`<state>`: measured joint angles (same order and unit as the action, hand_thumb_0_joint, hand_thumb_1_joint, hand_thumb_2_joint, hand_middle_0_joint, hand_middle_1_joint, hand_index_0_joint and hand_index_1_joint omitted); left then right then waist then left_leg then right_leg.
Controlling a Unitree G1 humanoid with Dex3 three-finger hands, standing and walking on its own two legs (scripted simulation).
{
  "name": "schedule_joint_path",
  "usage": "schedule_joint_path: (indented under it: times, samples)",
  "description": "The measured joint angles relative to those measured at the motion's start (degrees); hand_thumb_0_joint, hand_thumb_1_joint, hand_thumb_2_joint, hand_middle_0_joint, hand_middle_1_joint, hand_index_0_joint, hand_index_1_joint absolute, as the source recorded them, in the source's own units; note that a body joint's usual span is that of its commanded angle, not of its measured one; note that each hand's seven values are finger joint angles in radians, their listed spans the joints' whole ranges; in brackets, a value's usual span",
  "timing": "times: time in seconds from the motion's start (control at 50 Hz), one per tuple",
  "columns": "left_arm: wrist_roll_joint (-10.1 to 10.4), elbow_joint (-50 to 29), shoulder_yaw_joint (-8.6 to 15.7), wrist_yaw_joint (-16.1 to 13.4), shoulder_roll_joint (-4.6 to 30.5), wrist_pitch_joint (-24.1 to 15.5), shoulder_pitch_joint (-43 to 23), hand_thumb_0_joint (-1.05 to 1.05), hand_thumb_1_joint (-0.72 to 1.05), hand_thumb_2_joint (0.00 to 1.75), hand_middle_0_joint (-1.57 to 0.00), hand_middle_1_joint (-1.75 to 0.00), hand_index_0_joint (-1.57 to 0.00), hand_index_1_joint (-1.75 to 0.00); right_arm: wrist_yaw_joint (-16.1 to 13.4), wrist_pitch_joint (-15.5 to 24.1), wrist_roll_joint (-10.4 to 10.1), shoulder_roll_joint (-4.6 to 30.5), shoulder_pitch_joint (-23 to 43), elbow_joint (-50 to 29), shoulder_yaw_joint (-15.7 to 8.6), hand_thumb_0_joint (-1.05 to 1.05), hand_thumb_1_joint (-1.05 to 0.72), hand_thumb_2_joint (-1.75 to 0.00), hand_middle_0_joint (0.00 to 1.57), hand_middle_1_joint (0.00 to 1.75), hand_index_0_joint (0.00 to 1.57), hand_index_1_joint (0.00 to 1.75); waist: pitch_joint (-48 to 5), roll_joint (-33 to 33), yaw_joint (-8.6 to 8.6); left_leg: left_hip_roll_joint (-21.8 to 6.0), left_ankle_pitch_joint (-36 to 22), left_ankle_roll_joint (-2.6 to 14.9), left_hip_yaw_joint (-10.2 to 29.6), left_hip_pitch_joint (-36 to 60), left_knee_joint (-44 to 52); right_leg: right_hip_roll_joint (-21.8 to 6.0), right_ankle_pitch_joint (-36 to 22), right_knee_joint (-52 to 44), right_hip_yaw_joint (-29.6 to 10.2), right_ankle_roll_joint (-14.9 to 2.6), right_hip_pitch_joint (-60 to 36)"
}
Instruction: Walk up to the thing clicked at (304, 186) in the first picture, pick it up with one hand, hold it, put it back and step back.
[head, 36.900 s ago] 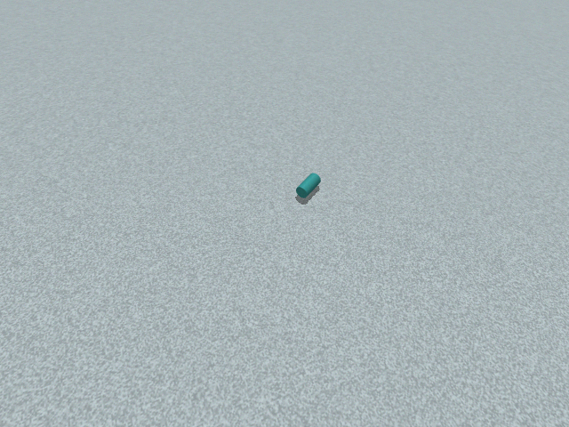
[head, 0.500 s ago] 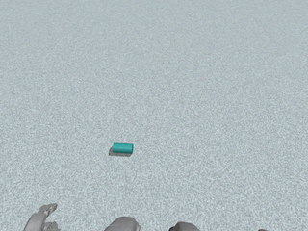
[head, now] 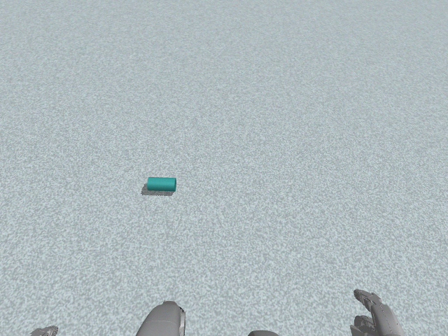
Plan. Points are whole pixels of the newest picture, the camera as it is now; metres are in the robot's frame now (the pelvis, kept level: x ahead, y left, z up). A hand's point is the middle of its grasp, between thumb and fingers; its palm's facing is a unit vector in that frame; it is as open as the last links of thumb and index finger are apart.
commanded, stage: step back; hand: left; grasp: from above
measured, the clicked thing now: (162, 184) +0.78 +0.30 -0.72
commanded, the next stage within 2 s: stand in 1.84 s
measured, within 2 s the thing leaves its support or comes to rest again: neither
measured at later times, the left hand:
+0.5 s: hand out of the picture -0.05 +0.25 -0.13, palm faces +0.10 -0.92 -0.39, open 7.4 cm
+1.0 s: hand out of the picture -0.27 +0.24 -0.13, palm faces +0.13 -0.89 -0.45, open 7.4 cm
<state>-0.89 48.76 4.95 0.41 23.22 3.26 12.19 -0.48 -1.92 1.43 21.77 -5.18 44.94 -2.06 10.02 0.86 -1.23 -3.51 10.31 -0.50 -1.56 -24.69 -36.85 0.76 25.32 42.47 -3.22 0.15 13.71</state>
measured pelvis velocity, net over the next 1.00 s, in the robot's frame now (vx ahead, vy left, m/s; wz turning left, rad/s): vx -0.29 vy -0.05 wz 0.13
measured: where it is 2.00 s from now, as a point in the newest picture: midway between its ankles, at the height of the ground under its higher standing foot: outside the picture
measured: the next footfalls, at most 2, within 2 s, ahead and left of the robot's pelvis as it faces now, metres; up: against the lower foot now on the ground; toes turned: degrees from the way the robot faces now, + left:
right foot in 0.02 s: +0.00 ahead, -0.13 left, +0.00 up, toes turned +2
left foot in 0.38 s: -0.11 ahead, +0.10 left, +0.00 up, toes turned +5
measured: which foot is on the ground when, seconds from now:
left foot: down 0.00-0.04, up 0.06-0.36, down 0.38-0.68, up 0.70-0.96, down 0.98-1.00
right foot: up 0.00-0.00, down 0.02-0.40, up 0.42-0.64, down 0.66-1.00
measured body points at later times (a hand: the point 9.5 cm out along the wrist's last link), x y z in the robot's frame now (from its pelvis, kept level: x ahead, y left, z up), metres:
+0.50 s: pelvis -0.16 -0.03 +0.01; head -0.11 -0.02 +0.45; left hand -0.06 +0.29 -0.11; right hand -0.05 -0.33 -0.11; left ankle -0.15 +0.09 -0.72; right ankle -0.13 -0.15 -0.66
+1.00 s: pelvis -0.29 -0.05 +0.00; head -0.27 -0.06 +0.45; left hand -0.28 +0.29 -0.10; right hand -0.19 -0.37 -0.13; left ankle -0.31 +0.08 -0.72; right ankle -0.24 -0.18 -0.72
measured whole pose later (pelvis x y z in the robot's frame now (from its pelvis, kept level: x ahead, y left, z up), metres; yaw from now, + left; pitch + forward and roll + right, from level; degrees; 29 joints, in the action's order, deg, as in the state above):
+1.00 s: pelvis -0.29 -0.05 +0.00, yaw +8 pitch -3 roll +2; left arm -2.6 53.1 4.1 0.0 23.2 0.4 12.6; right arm 0.9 -2.3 1.9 22.9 -13.6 56.2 -3.7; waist 5.2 0.2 -1.8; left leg 2.0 20.8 -0.3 2.3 -13.6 -35.9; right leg -4.3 19.8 41.3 0.9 -0.7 19.6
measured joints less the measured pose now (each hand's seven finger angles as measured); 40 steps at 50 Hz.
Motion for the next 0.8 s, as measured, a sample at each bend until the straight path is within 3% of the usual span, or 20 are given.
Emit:
schedule_joint_path:
  times: [0.04, 0.08, 0.1, 0.14, 0.18, 0.24, 0.32, 0.36, 0.4, 0.46, 0.5, 0.54, 0.58, 0.62, 0.66, 0.68, 0.7, 0.74, 0.8]
  samples:
    - [-0.6, 0.76, 0.05, 0.2, -1.36, -0.56, 0.19, 0.01, 0.9, 0.9, -0.2, -0.3, -0.2, -0.3, -0.06, -0.79, -0.44, 1.4, 0.35, 0.61, -0.44, 0.0, -0.9, -0.9, 0.21, 0.3, 0.21, 0.3, -0.03, -3.06, 0.49, -0.89, 1.25, -0.28, 2.44, -2.29, -2.59, 1.36, -0.47, -3.62, 1.88, -0.42, -1.18]
    - [-1.06, 0.6, -0.45, 0.66, -2.12, -0.41, 1.15, 0.01, 0.9, 0.9, -0.2, -0.3, -0.2, -0.3, -0.74, -1.64, -0.86, 1.5, -0.67, 1.93, -1.11, 0.0, -0.9, -0.9, 0.21, 0.3, 0.21, 0.3, -1.12, -3.07, 0.09, 3.35, 12.11, -0.42, 6.36, -4.83, -10.21, 0.55, -1.21, -2.11, 1.91, -1.08, 0.55]
    - [-1.12, 0.47, -0.69, 0.62, -2.38, -0.33, 1.64, 0.01, 0.9, 0.9, -0.21, -0.3, -0.2, -0.3, -0.92, -1.92, -1.07, 1.52, -1.36, 2.58, -1.18, 0.0, -0.9, -0.9, 0.21, 0.3, 0.21, 0.3, -1.63, -2.49, -0.48, 5.76, 14.81, -0.52, 7.54, -5.81, -15.63, -0.24, -1.91, -2.21, 1.33, -1.31, 1.07]
    - [-1.31, 0.51, -1.0, 0.25, -3.03, -0.13, 1.99, 0.01, 0.9, 0.9, -0.21, -0.3, -0.2, -0.3, -1.06, -1.84, -1.48, 1.92, -2.9, 3.36, -1.14, 0.0, -0.9, -0.9, 0.21, 0.3, 0.21, 0.3, -2.32, -2.29, -0.54, 9.17, 15.77, -0.43, 9.07, -6.72, -24.36, -1.38, -3.88, -3.85, 1.18, -1.3, 1.47]
    - [-1.54, 0.12, -0.97, -0.1, -3.26, -0.04, 1.57, 0.01, 0.9, 0.9, -0.21, -0.3, -0.21, -0.3, -1.15, -1.34, -1.58, 2.17, -4.44, 3.81, -1.0, 0.0, -0.9, -0.9, 0.21, 0.3, 0.21, 0.3, -2.53, -2.31, -0.1, 10.45, 15.95, -0.65, 9.1, -5.74, -28.63, -2.04, -5.58, -5.18, 1.64, -1.34, 2.14]
    - [-1.64, -1.66, -0.92, -0.8, -2.92, -0.49, 0.04, 0.01, 0.9, 0.9, -0.21, -0.3, -0.21, -0.3, -1.25, -1.14, -1.36, 2.06, -6.39, 4.52, -0.69, 0.0, -0.9, -0.9, 0.21, 0.3, 0.21, 0.3, -2.08, -2.28, 0.44, 9.61, 18.01, -1.05, 7.96, -1.23, -25.65, -2.52, -7.38, -5.81, 2.97, -1.52, 3.57]
    - [-1.21, -4.5, -1.11, -1.5, -1.93, -0.93, -2.93, 0.01, 0.9, 0.9, -0.21, -0.3, -0.21, -0.3, -1.0, -1.26, -0.77, 1.18, -7.21, 5.3, -0.43, 0.01, -0.9, -0.9, 0.21, 0.3, 0.21, 0.3, -0.67, -1.62, 0.94, 6.83, 18.88, -0.71, 5.04, 5.89, -12.67, -3.29, -8.74, -4.12, 5.14, -1.48, 6.6]
    - [-0.71, -5.26, -1.35, -1.46, -1.35, -0.63, -4.44, 0.01, 0.9, 0.9, -0.21, -0.3, -0.21, -0.3, -0.71, -0.82, -0.65, 0.8, -7.21, 5.41, -0.41, 0.01, -0.9, -0.9, 0.21, 0.3, 0.21, 0.3, -0.17, -1.04, 1.36, 5.81, 13.91, -0.01, 3.31, 9.91, -3.12, -3.87, -8.89, -2.04, 6.06, -1.21, 8.64]
    - [-0.35, -5.09, -1.4, -1.4, -0.6, -0.07, -6.12, 0.01, 0.9, 0.9, -0.21, -0.3, -0.2, -0.3, -0.56, -0.51, -0.24, -0.31, -6.44, 5.89, -0.58, 0.01, -0.9, -0.9, 0.21, 0.3, 0.21, 0.3, 0.91, 1.41, 1.16, 7.02, 9.8, 0.92, 1.99, 10.85, 0.16, -5.25, -9.25, 0.29, 4.97, -1.06, 10.5]
    - [0.06, -3.51, -1.3, -1.57, -0.98, 0.95, -6.74, 0.01, 0.9, 0.9, -0.21, -0.3, -0.2, -0.3, 0.22, -0.42, -0.05, -0.69, -5.78, 5.54, 0.0, 0.01, -0.9, -0.9, 0.21, 0.3, 0.21, 0.3, 0.64, 0.86, 1.76, 5.53, 9.2, 1.52, 2.56, 8.89, -1.4, -0.39, 3.57, 11.51, 0.55, -1.16, 13.16]
    - [0.52, -2.7, -1.2, -1.5, -0.83, 1.18, -6.31, 0.01, 0.9, 0.9, -0.21, -0.3, -0.2, -0.3, 0.03, -0.37, 0.18, -1.09, -5.31, 5.33, 0.41, 0.01, -0.9, -0.9, 0.21, 0.3, 0.21, 0.3, -0.31, 0.84, 1.81, 4.34, 7.57, 1.37, 2.68, 8.19, -0.28, 2.83, 5.64, 20.28, -2.15, -1.46, 14.23]
    - [0.73, -2.11, -1.11, -1.3, -0.74, 0.86, -5.57, 0.01, 0.9, 0.9, -0.21, -0.3, -0.2, -0.3, -0.16, -0.49, 0.4, -1.09, -4.51, 4.9, 0.54, 0.01, -0.9, -0.9, 0.21, 0.3, 0.21, 0.3, -1.09, 0.72, 1.47, 3.23, 5.99, 1.19, 2.51, 7.25, 0.65, 3.88, 5.54, 23.69, -2.53, -1.13, 13.28]
    - [0.62, -1.58, -1.1, -1.08, -0.87, 0.44, -4.72, 0.01, 0.9, 0.9, -0.21, -0.3, -0.2, -0.3, -0.23, -0.63, 0.65, -0.73, -3.38, 4.11, 0.36, 0.01, -0.9, -0.9, 0.21, 0.3, 0.21, 0.3, -1.4, 0.2, 1.14, 2.19, 4.63, 1.03, 2.34, 5.94, 0.97, 3.26, 5.86, 20.52, -1.52, -0.32, 10.3]
    - [0.42, -0.91, -1.25, -0.87, -1.11, -0.23, -3.79, 0.01, 0.9, 0.9, -0.21, -0.3, -0.2, -0.3, -0.24, -0.62, 0.63, -0.04, -2.16, 3.22, 0.12, 0.01, -0.9, -0.9, 0.21, 0.3, 0.21, 0.3, -1.5, -0.61, 0.6, 1.12, 3.67, 0.6, 1.95, 4.26, 0.42, 1.71, 4.68, 11.12, 0.01, -0.15, 5.79]
    - [0.08, 0.19, -1.35, -0.73, -1.09, -1.26, -2.62, 0.01, 0.9, 0.9, -0.21, -0.3, -0.2, -0.3, -0.06, -0.82, 0.3, 0.76, -0.99, 2.58, 0.09, 0.0, -0.9, -0.9, 0.21, 0.3, 0.21, 0.3, -1.92, -1.17, 0.02, 0.21, 3.61, -0.14, 1.41, 1.88, -1.81, 0.32, -0.48, -2.27, 1.34, -0.4, 0.25]
    - [-0.29, 1.24, -1.24, -0.85, -1.58, -1.79, -2.45, 0.01, 0.9, 0.9, -0.21, -0.3, -0.2, -0.3, 0.0, -1.0, 0.01, 1.42, -0.16, 2.63, -0.02, 0.0, -0.9, -0.9, 0.21, 0.3, 0.21, 0.3, -1.56, -2.66, -0.05, -0.97, 3.92, -0.33, 1.94, 0.67, -3.66, 1.23, -2.76, -4.91, 2.02, -0.62, -0.69]
    - [-0.73, 2.16, -1.28, -0.82, -2.22, -2.1, -2.19, 0.01, 0.9, 0.9, -0.21, -0.3, -0.2, -0.3, -0.05, -1.26, -0.23, 1.88, 0.39, 2.89, -0.27, 0.0, -0.9, -0.9, 0.21, 0.3, 0.21, 0.3, -1.12, -4.2, 0.46, -0.93, 6.5, 0.17, 3.98, -0.3, -5.62, 2.16, -3.31, -4.56, 2.95, -0.87, -0.52]
    - [-1.21, 3.05, -1.7, -0.56, -2.51, -2.34, -0.71, 0.01, 0.9, 0.9, -0.21, -0.3, -0.2, -0.3, -0.36, -2.07, -0.44, 1.62, -0.07, 3.7, -0.64, 0.0, -0.9, -0.9, 0.21, 0.3, 0.21, 0.3, -2.2, -3.67, -0.33, 3.18, 15.2, 0.34, 7.81, -2.46, -12.85, 1.47, -3.51, -2.83, 2.42, -1.48, 1.33]
    - [-1.39, 4.17, -1.88, -0.85, -2.92, -2.44, 0.83, 0.01, 0.9, 0.9, -0.21, -0.3, -0.21, -0.3, -0.2, -2.17, -0.96, 1.93, -1.67, 4.78, -0.78, 0.0, -0.9, -0.9, 0.21, 0.3, 0.21, 0.3, -3.32, -2.97, -0.9, 7.78, 16.34, 0.03, 10.34, -4.1, -24.49, -0.23, -5.34, -3.76, 1.8, -1.56, 2.3]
